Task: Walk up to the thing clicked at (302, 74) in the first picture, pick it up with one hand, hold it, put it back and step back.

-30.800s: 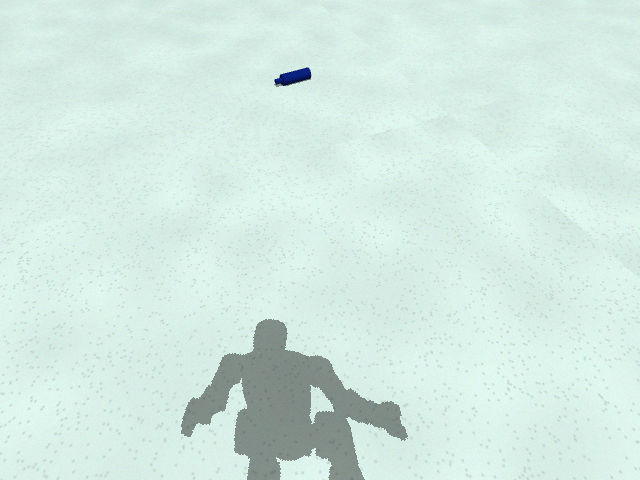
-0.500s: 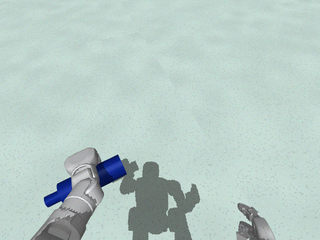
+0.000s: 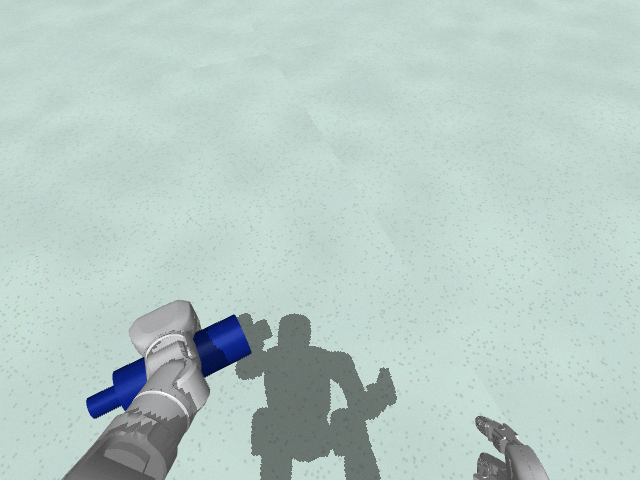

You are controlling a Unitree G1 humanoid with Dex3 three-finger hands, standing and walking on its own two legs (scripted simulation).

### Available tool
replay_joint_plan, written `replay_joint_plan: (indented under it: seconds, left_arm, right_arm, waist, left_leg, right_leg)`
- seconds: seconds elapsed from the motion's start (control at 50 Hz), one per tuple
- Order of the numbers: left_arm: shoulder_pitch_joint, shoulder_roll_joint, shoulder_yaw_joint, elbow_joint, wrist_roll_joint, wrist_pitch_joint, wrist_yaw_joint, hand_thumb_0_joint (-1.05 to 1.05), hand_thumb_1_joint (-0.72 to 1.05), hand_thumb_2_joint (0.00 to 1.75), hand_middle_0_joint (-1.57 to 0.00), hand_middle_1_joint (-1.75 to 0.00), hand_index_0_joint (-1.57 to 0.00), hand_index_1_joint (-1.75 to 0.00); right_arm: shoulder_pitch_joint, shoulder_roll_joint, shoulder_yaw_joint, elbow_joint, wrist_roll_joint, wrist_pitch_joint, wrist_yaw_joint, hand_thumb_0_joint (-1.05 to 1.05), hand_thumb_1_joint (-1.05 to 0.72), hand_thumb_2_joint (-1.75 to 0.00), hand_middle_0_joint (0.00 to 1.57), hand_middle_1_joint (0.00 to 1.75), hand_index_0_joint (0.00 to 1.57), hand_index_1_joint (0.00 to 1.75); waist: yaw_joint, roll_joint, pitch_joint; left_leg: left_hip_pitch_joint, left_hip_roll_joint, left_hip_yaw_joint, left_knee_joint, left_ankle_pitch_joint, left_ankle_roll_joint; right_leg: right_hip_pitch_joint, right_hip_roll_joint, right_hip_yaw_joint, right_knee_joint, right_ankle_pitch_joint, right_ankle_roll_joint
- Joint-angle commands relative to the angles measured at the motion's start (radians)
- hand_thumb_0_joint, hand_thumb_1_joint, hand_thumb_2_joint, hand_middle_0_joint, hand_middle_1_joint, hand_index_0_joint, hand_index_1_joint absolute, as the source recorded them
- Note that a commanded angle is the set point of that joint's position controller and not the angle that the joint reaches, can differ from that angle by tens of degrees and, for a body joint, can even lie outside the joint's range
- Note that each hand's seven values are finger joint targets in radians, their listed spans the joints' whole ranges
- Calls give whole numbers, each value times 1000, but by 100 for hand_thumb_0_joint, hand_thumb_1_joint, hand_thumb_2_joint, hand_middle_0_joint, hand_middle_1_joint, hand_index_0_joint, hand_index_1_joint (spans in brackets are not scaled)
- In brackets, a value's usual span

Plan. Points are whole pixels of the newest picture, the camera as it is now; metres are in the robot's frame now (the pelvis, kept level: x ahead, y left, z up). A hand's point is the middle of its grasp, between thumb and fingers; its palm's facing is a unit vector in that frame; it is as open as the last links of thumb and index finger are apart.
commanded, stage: crouch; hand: left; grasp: from above
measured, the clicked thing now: (171, 368) +0.29 +0.24 -0.11
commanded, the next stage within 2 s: lower in 1.68 s
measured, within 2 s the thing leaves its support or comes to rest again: neither
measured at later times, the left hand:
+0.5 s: hand (216, 379) +0.34 +0.22 -0.29, palm faces -0.35 -0.15 -0.93, open 9.3 cm
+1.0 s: hand (237, 398) +0.36 +0.23 -0.48, palm faces -0.40 -0.20 -0.90, open 9.2 cm
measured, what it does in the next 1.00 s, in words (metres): lowers itself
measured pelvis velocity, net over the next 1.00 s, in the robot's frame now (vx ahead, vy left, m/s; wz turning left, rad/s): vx -0.07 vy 0.00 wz -0.06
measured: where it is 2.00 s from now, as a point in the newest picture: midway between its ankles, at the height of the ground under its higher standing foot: outside the picture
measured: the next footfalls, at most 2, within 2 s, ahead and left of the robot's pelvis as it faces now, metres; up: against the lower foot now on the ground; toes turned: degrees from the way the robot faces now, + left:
none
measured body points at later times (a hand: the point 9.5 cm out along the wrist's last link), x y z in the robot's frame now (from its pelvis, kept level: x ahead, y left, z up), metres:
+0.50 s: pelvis -0.05 +0.01 -0.16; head +0.10 +0.02 +0.27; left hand +0.35 +0.23 -0.24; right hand +0.00 -0.27 -0.28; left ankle +0.01 +0.13 -0.73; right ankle +0.00 -0.13 -0.73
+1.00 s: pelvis -0.07 +0.00 -0.32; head +0.14 +0.02 +0.08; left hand +0.38 +0.23 -0.43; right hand -0.02 -0.26 -0.45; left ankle +0.01 +0.13 -0.73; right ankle +0.00 -0.13 -0.73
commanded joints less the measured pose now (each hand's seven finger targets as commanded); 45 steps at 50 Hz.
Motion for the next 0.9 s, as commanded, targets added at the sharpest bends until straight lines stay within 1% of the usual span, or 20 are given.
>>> replay_joint_plan:
  seconds: [0.0,0.14,0.24,0.26,0.32,0.34,0.4,0.42,0.44,0.46,0.52,0.54,0.58,0.64,0.66,0.7,0.72,0.74,0.84,0.88]
  left_arm:
    - [-370,172,55,-89,59,-54,79,0,71,64,-106,-57,-107,-56]
    - [-468,161,94,110,101,-141,205,0,65,54,-97,-60,-101,-56]
    - [-520,148,146,241,120,-210,316,0,57,50,-93,-55,-96,-52]
    - [-560,193,184,243,126,-221,345,0,57,50,-93,-54,-96,-50]
    - [-640,209,207,273,117,-232,411,0,65,56,-101,-54,-103,-52]
    - [-656,181,199,303,108,-231,424,0,67,57,-103,-55,-105,-53]
    - [-762,262,246,340,89,-210,469,0,76,66,-112,-57,-113,-56]
    - [-777,248,251,374,69,-196,478,0,77,66,-113,-57,-114,-56]
    - [-797,301,278,392,58,-184,484,0,75,68,-113,-56,-113,-56]
    - [-816,284,281,404,31,-176,486,0,75,68,-112,-58,-113,-58]
    - [-813,355,328,442,-8,-160,480,0,74,64,-111,-57,-112,-56]
    - [-831,343,325,446,-23,-162,470,0,75,65,-111,-58,-113,-57]
    - [-856,386,341,413,-19,-178,445,0,80,67,-115,-59,-116,-57]
    - [-866,453,351,411,17,-227,398,0,85,65,-119,-56,-121,-55]
    - [-894,435,332,398,31,-249,381,0,83,64,-120,-53,-120,-52]
    - [-882,490,342,395,69,-294,356,0,80,58,-116,-50,-118,-48]
    - [-858,437,315,427,78,-311,342,0,78,56,-114,-49,-116,-47]
    - [-866,454,318,400,88,-332,335,0,78,53,-113,-50,-116,-47]
    - [-863,486,341,401,126,-375,356,0,76,51,-111,-53,-114,-49]
    - [-894,463,342,405,130,-374,381,0,74,54,-111,-52,-114,-49]
  right_arm:
    - [-25,-127,-57,-106,-1,-46,-6,0,-86,-89,20,30,20,30]
    - [63,-133,-74,-54,-18,-42,6,0,-86,-89,20,30,20,30]
    - [86,-137,-94,-46,-52,-44,23,0,-86,-89,20,30,20,30]
    - [92,-141,-99,-48,-58,-45,28,0,-86,-89,20,30,20,30]
    - [97,-146,-98,-39,-72,-45,35,0,-86,-89,20,30,20,30]
    - [102,-147,-99,-40,-73,-49,37,0,-86,-89,20,30,20,30]
    - [100,-163,-95,-22,-84,-59,40,0,-87,-89,20,30,20,30]
    - [95,-162,-93,-15,-89,-64,44,0,-87,-89,20,30,20,30]
    - [97,-173,-91,-7,-94,-69,44,0,-87,-89,20,30,20,30]
    - [89,-170,-87,-3,-99,-73,47,0,-87,-89,20,30,20,30]
    - [79,-172,-82,13,-112,-82,52,0,-87,-89,20,30,20,30]
    - [83,-170,-79,23,-115,-85,54,0,-87,-89,20,30,20,30]
    - [82,-160,-74,31,-118,-86,54,0,-87,-89,20,30,20,30]
    - [89,-154,-71,41,-124,-87,50,0,-87,-89,20,30,20,30]
    - [86,-135,-65,42,-125,-86,49,0,-88,-89,20,30,20,30]
    - [94,-141,-66,49,-129,-85,47,0,-87,-89,20,30,20,30]
    - [100,-138,-61,47,-132,-84,49,0,-87,-89,20,30,20,30]
    - [103,-138,-61,42,-132,-87,49,0,-87,-89,20,30,20,30]
    - [125,-175,-56,42,-141,-94,58,0,-88,-89,20,30,20,30]
    - [134,-181,-53,51,-147,-100,64,0,-88,-89,20,30,20,30]
  waist:
    - [-30,-101,-220]
    - [-74,-67,-251]
    - [-87,-19,-383]
    - [-82,3,-432]
    - [-100,69,-563]
    - [-109,74,-575]
    - [-118,112,-687]
    - [-128,105,-684]
    - [-127,97,-709]
    - [-142,100,-738]
    - [-122,120,-800]
    - [-142,111,-814]
    - [-145,145,-860]
    - [-166,115,-854]
    - [-176,113,-830]
    - [-175,88,-814]
    - [-189,87,-808]
    - [-190,95,-807]
    - [-189,148,-829]
    - [-198,166,-840]
  left_leg:
    - [70,-38,32,-26,189,29]
    - [-108,-28,42,136,153,17]
    - [-372,-17,41,415,86,2]
    - [-425,-17,42,465,71,-2]
    - [-515,-11,23,588,36,-9]
    - [-556,-10,16,622,11,-10]
    - [-645,-4,-6,713,-15,-7]
    - [-701,-3,-13,746,-42,-4]
    - [-729,-1,-24,761,-59,-5]
    - [-758,1,-30,783,-79,-5]
    - [-830,-2,-27,837,-128,-1]
    - [-847,0,-27,866,-136,1]
    - [-880,-3,-15,924,-141,6]
    - [-1006,-4,-11,1030,-197,26]
    - [-1068,-7,-5,1064,-228,33]
    - [-1136,-10,-8,1115,-279,41]
    - [-1137,-10,-9,1131,-286,38]
    - [-1151,-11,-10,1142,-298,39]
    - [-1121,-6,-29,1190,-265,27]
    - [-1132,-4,-29,1218,-231,23]
  right_leg:
    - [18,17,-14,-65,221,-3]
    - [-166,19,-8,95,197,-17]
    - [-457,29,-20,384,130,-33]
    - [-504,31,-20,435,113,-35]
    - [-675,33,-39,574,68,-43]
    - [-744,35,-49,613,37,-48]
    - [-856,43,-63,718,2,-56]
    - [-901,42,-66,746,-11,-56]
    - [-919,46,-70,774,-26,-56]
    - [-947,43,-71,803,-42,-56]
    - [-979,43,-74,853,-90,-55]
    - [-984,44,-77,873,-93,-54]
    - [-999,44,-75,916,-97,-53]
    - [-1055,44,-77,970,-142,-46]
    - [-1075,46,-67,977,-169,-43]
    - [-1132,46,-61,998,-232,-38]
    - [-1155,42,-69,1016,-233,-38]
    - [-1183,43,-71,1026,-250,-37]
    - [-1303,37,-101,1123,-218,-44]
    - [-1335,36,-106,1161,-176,-44]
